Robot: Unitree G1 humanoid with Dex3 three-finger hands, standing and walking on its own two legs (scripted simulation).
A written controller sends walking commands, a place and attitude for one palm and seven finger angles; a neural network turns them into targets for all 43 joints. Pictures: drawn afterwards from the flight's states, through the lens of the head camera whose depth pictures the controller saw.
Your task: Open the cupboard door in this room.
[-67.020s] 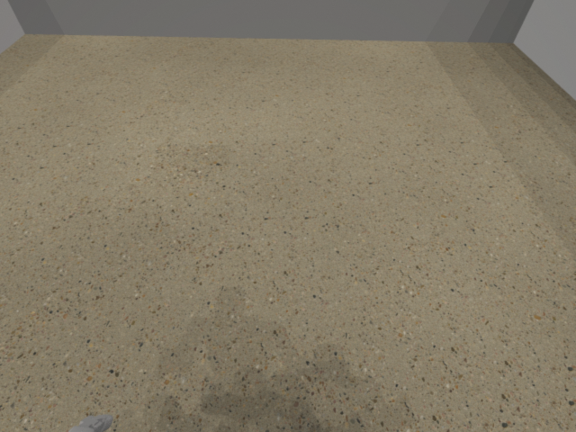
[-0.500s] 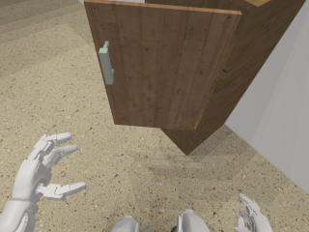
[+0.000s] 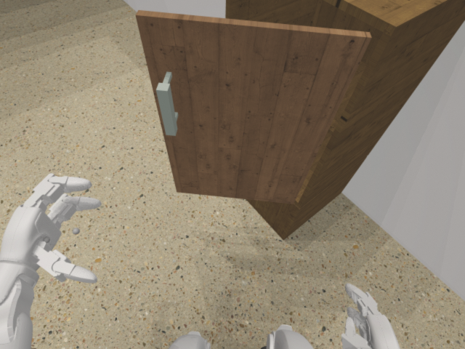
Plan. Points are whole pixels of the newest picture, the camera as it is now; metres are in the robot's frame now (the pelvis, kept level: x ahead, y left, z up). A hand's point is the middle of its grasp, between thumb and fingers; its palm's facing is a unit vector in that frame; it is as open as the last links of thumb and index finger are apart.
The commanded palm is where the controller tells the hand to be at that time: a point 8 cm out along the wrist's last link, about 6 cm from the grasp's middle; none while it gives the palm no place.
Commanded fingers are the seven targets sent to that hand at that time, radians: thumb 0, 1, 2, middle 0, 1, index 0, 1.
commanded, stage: raise the hand with hooked fingers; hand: left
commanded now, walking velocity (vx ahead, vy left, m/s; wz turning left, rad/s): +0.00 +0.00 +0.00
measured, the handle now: (169, 104) +0.57 +0.18 +0.05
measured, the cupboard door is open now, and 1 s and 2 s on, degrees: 46 46 46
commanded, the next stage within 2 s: move the hooked fingers beside the handle in 0.62 s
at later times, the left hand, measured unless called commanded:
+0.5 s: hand (79, 219) +0.29 +0.26 +0.06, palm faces +0.00 -1.00 -0.04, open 14.0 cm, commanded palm +0.26 +0.31 +0.06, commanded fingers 0.00 -0.50 0.30 -0.30 -1.20 -0.30 -1.20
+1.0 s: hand (92, 201) +0.32 +0.25 +0.06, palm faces -0.04 -1.00 -0.02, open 14.0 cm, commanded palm +0.30 +0.30 +0.06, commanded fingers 0.00 -0.50 0.30 -0.30 -1.20 -0.30 -1.20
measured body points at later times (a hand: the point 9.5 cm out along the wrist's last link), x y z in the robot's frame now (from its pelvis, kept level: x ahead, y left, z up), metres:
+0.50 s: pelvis +0.00 -0.01 +0.01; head +0.07 +0.01 +0.45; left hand +0.29 +0.32 +0.06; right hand +0.14 -0.26 -0.07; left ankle -0.03 +0.09 -0.68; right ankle +0.04 -0.13 -0.68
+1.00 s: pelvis -0.01 -0.01 +0.00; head +0.07 +0.01 +0.45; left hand +0.32 +0.31 +0.06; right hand +0.14 -0.26 -0.08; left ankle -0.03 +0.09 -0.68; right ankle +0.04 -0.13 -0.68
